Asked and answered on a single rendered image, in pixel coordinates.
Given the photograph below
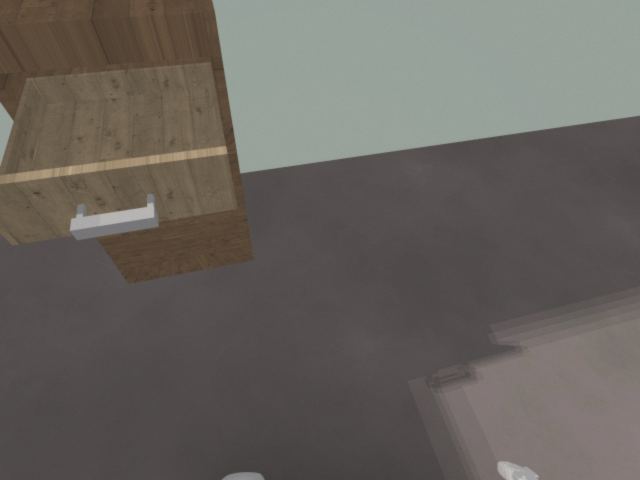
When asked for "cabinet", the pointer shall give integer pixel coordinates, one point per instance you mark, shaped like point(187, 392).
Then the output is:
point(40, 38)

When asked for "drawer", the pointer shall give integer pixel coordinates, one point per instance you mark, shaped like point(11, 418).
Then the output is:
point(106, 140)

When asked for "handle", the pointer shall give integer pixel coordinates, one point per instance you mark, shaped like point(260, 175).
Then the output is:
point(84, 227)

